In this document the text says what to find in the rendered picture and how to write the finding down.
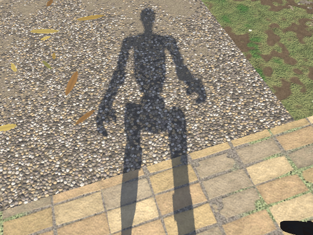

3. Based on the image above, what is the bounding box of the robot right hand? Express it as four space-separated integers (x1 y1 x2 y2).
280 220 313 235

